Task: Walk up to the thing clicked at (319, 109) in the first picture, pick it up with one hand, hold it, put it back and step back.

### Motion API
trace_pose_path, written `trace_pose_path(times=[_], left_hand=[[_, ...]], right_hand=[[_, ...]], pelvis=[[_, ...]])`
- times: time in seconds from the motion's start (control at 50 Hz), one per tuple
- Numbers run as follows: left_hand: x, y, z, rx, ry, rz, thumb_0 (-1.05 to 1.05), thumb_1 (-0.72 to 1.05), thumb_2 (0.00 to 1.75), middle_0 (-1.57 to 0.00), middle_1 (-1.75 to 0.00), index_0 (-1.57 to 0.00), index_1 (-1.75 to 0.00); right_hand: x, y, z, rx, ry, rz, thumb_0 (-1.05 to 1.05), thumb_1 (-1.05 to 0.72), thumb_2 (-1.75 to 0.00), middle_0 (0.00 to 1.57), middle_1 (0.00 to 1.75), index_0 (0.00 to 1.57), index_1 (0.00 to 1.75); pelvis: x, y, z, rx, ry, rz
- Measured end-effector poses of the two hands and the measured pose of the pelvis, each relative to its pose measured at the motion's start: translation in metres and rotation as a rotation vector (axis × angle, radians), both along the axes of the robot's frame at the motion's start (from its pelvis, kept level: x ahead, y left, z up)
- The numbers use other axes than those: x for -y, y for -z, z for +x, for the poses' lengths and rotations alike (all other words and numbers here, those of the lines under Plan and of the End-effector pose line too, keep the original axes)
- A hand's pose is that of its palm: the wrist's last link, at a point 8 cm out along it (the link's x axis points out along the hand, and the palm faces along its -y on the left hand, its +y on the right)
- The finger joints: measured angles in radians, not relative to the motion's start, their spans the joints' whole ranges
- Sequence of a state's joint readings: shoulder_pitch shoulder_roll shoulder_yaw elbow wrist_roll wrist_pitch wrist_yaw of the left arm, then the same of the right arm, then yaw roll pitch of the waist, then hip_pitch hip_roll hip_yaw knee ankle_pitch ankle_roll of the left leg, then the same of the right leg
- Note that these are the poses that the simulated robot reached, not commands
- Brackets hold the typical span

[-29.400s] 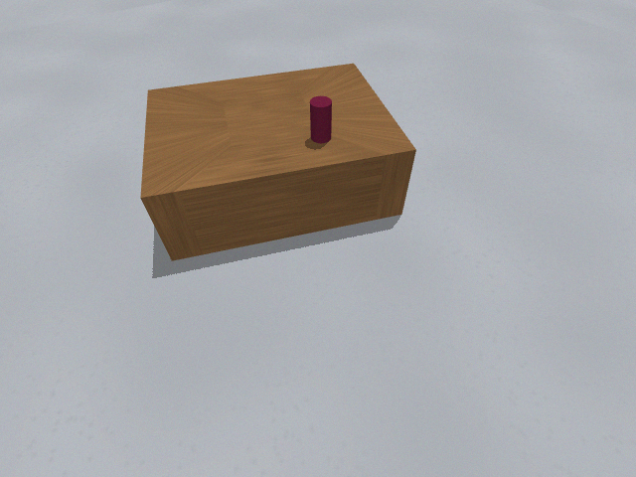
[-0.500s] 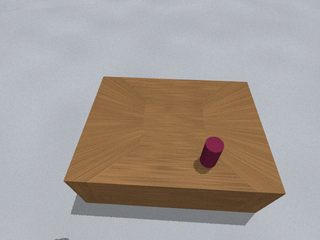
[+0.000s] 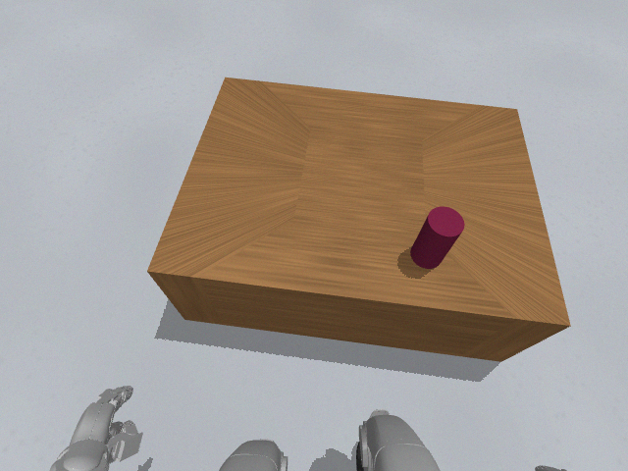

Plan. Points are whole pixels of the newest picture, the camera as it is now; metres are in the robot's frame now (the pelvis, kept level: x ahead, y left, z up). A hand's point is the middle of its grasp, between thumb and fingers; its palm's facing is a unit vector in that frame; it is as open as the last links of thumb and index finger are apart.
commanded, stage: step back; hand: right
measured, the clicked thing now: (435, 239) +0.60 -0.28 -0.31
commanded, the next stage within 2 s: none
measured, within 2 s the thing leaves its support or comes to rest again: neither
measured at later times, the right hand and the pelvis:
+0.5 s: hand out of the picture -0.01 -0.27 -0.14, palm faces +0.05 +0.93 -0.36, open 7.4 cm; pelvis -0.10 +0.00 +0.01, yaw -5 degrees
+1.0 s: hand out of the picture -0.15 -0.26 -0.12, palm faces +0.06 +0.90 -0.43, open 7.4 cm; pelvis -0.25 +0.02 +0.01, yaw -8 degrees
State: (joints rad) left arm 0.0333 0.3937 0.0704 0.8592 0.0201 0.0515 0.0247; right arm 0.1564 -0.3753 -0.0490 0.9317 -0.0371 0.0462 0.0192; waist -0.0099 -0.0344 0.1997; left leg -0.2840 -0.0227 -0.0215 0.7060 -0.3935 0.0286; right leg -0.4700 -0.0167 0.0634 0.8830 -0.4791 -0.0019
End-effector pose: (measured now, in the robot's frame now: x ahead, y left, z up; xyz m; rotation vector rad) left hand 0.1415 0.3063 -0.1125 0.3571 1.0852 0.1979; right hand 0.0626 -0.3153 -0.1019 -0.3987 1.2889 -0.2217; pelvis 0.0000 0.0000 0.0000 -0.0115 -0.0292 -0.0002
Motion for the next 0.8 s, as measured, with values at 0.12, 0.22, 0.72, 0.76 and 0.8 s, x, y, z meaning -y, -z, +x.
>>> trace_pose_path(times=[0.12,0.22,0.72,0.76,0.8], left_hand=[[-0.004,-0.005,-0.033,-0.047,-0.001,-0.012,0.01,0.91,0.90,-0.20,-0.30,-0.20,-0.30],[-0.003,-0.004,-0.065,-0.104,0.034,0.001,0.01,0.91,0.90,-0.20,-0.30,-0.20,-0.30],[-0.030,-0.011,-0.158,0.033,0.047,0.021,0.01,0.91,0.90,-0.20,-0.30,-0.20,-0.30],[-0.031,-0.010,-0.171,0.014,0.038,0.013,0.01,0.91,0.90,-0.20,-0.30,-0.20,-0.30],[-0.032,-0.011,-0.186,0.000,0.035,0.002,0.01,0.91,0.90,-0.20,-0.30,-0.20,-0.30]], right_hand=[[-0.012,-0.016,-0.016,0.039,0.013,-0.010,0.01,-0.90,-0.90,0.21,0.30,0.21,0.30],[-0.011,-0.015,-0.018,0.132,0.022,-0.006,0.01,-0.90,-0.90,0.21,0.30,0.21,0.30],[-0.034,0.000,-0.156,0.088,0.007,0.003,0.01,-0.90,-0.90,0.21,0.30,0.21,0.30],[-0.038,-0.008,-0.169,0.095,0.015,0.001,0.01,-0.90,-0.90,0.21,0.30,0.21,0.30],[-0.039,-0.016,-0.179,0.107,0.021,-0.008,0.01,-0.90,-0.90,0.21,0.30,0.21,0.30]], pelvis=[[-0.005,-0.013,-0.018,-0.016,0.028,-0.015],[-0.007,-0.011,-0.039,-0.013,0.070,-0.011],[-0.033,0.001,-0.164,0.013,0.040,0.017],[-0.033,-0.004,-0.173,0.013,0.045,0.002],[-0.033,-0.008,-0.183,0.007,0.060,-0.006]])
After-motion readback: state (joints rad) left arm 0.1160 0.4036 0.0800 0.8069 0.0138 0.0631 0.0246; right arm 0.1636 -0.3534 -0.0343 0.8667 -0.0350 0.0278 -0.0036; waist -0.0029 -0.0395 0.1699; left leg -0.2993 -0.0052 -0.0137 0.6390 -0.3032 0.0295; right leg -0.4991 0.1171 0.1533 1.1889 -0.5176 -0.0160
